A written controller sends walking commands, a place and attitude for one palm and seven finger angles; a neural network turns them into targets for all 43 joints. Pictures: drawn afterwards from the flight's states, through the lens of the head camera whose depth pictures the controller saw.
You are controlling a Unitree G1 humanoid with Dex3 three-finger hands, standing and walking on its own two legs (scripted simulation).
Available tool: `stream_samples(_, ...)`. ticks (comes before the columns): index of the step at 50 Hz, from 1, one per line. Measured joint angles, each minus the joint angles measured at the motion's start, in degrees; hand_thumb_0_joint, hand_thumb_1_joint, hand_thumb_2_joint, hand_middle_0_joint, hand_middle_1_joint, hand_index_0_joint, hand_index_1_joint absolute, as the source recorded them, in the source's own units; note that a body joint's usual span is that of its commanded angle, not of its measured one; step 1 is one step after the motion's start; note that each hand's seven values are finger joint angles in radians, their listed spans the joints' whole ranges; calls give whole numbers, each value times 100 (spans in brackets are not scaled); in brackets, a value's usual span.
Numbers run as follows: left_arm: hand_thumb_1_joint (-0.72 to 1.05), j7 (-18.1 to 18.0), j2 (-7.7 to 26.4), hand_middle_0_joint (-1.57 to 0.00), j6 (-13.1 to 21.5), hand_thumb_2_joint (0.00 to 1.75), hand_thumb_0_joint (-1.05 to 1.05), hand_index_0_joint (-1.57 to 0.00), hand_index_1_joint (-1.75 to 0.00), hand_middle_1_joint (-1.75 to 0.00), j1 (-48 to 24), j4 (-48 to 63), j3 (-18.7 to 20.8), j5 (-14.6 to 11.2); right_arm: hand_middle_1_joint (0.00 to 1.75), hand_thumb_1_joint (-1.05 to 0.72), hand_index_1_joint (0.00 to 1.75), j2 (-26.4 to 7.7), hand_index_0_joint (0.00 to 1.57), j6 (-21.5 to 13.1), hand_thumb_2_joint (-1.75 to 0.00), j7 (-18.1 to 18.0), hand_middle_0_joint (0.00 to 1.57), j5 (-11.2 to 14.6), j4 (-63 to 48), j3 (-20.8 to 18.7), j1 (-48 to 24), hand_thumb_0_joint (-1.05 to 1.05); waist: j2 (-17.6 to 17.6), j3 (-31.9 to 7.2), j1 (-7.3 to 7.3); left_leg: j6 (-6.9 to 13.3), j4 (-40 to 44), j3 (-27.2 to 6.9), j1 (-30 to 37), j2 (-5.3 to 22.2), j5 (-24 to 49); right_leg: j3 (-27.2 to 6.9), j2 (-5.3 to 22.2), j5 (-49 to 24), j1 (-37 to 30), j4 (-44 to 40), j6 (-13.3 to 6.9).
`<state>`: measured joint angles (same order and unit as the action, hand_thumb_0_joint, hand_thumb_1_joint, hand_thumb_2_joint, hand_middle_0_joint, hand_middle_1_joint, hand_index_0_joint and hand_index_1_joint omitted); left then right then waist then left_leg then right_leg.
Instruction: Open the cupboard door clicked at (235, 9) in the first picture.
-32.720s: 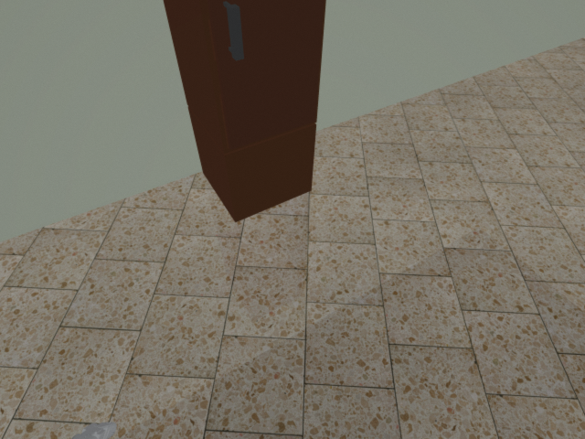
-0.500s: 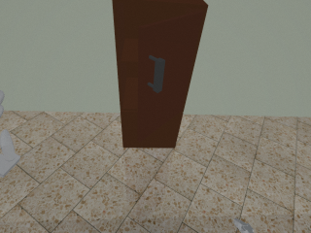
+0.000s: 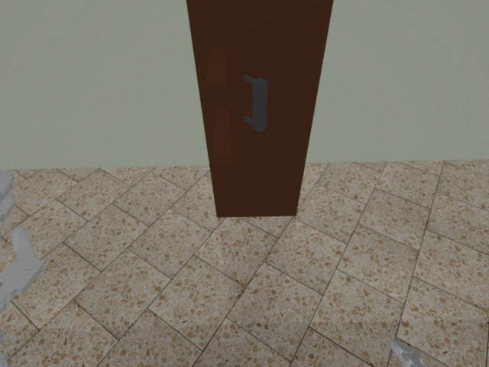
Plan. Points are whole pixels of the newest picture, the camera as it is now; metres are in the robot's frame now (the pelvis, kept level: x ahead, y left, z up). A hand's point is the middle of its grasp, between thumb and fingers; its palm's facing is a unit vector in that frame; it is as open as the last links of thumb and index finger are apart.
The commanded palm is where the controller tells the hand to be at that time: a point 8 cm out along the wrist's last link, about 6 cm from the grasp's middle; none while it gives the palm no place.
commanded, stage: stop stepping back and stand still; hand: left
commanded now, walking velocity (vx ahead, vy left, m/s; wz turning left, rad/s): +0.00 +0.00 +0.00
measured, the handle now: (253, 103) +0.72 +0.02 +0.07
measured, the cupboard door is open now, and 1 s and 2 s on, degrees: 44 44 44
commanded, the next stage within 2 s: let the arm hang, fingers relaxed in 0.72 s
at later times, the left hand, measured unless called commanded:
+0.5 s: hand out of the picture +0.18 +0.31 +0.15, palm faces +0.42 -0.79 -0.45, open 7.4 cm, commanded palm +0.12 +0.35 +0.18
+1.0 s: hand out of the picture +0.12 +0.29 -0.08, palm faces +0.04 -0.91 -0.41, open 7.4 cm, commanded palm none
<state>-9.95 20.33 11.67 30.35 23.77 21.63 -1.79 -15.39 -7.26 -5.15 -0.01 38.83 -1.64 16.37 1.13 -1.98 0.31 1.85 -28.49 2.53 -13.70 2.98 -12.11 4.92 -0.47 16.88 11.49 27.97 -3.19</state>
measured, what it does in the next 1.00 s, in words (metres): shifts its weight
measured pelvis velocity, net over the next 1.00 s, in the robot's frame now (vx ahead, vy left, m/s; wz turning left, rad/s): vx -0.04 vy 0.05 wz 0.02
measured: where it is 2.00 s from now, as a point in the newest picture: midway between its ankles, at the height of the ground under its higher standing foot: outside the picture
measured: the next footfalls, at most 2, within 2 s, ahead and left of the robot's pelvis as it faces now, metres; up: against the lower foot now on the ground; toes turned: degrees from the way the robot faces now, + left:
none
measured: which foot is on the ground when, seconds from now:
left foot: down 0.00-1.00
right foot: down 0.00-1.00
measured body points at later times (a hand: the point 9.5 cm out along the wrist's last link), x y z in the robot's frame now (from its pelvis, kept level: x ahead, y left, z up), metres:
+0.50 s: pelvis -0.02 +0.05 +0.00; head +0.00 +0.05 +0.45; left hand +0.15 +0.35 +0.18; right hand +0.14 -0.18 -0.09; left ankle +0.00 +0.15 -0.74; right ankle -0.02 -0.08 -0.74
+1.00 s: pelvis -0.04 +0.05 -0.01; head -0.03 +0.02 +0.44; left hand +0.12 +0.33 -0.06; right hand +0.11 -0.21 -0.13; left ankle +0.00 +0.15 -0.74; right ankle -0.02 -0.08 -0.74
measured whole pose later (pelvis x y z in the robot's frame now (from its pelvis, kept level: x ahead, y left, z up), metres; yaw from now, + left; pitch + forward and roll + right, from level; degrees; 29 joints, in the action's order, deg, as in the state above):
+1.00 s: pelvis -0.04 +0.05 -0.01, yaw +1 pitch +0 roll +0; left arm -0.3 17.4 -1.5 13.5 -30.0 3.5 1.8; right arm -17.7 -1.6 0.7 -1.1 47.8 -0.2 6.9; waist 4.1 0.9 -0.4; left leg 1.6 -31.7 2.9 -18.6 -0.4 -13.1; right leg 4.4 3.4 15.5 17.2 32.8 0.6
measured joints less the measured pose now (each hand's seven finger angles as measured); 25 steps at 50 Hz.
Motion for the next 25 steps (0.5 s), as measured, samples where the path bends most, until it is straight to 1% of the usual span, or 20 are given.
stream_samples(1, 89, 7, 28, -21, 21, 90, 2, -21, -30, -31, 37, 137, 2, -10, 30, -91, 30, 5, 20, -6, -90, 2, 20, 11, -47, -24, -68, 1, 48, 52, -9, -151, 143, -43, 118, 54, -92, 36, -43, 80, 40, 138, 25)
stream_samples(2, 89, 23, 81, -21, 41, 90, 2, -21, -30, -31, 26, 207, 14, -21, 30, -91, 30, 69, 20, 16, -90, 6, 20, 38, -48, -40, -168, 1, -19, 127, 0, -284, 99, -36, 140, 28, -236, 27, -3, 146, 49, 247, 52)
stream_samples(3, 89, 41, 130, -21, 54, 90, 2, -21, -30, -31, 26, 245, 41, -18, 30, -91, 30, 130, 20, 42, -90, 17, 20, 60, -71, -28, -260, 1, -82, 185, 27, -361, 35, -8, 154, 4, -318, -2, 24, 163, 33, 285, 34)
stream_samples(4, 89, 57, 168, -21, 53, 90, 2, -21, -30, -31, 41, 268, 77, -11, 30, -91, 30, 179, 20, 62, -90, 31, 20, 72, -123, 0, -339, 1, -111, 220, 40, -393, -17, 19, 157, -1, -360, -31, 33, 159, 19, 289, 42)
stream_samples(9, 89, 105, 280, -21, 23, 90, 2, -21, -30, -31, 24, 245, 173, -33, 30, -91, 30, 383, 20, 60, -90, 126, 20, 100, -396, 159, -613, 1, -74, 289, 16, -330, -159, 63, 89, 24, -399, -82, 11, 48, -14, 171, 155)
stream_samples(14, 89, 134, 250, -21, -46, 90, 2, -21, -30, -31, 35, 232, 128, -85, 30, -91, 30, 515, 20, 116, -90, 170, 20, 93, -516, 306, -651, 1, -95, 287, -2, -251, -79, 78, 44, -20, -313, -94, 47, -105, -20, -17, 232)
stream_samples(19, 89, 137, 210, -21, -118, 90, 2, -21, -30, -31, 91, 295, 91, -104, 30, -91, 30, 533, 20, 152, -90, 157, 21, 83, -514, 365, -517, 1, -129, 330, 21, -177, 58, 69, 6, -92, -184, -81, 108, -265, -22, -209, 305)
stream_samples(25, 89, 104, 203, -21, -147, 90, 2, -21, -30, -31, 124, 341, 121, -103, 30, -91, 30, 478, 20, 155, -90, 138, 21, 79, -395, 343, -356, 1, -130, 407, 40, -111, 156, 47, -33, -160, -65, -53, 168, -402, -25, -358, 365)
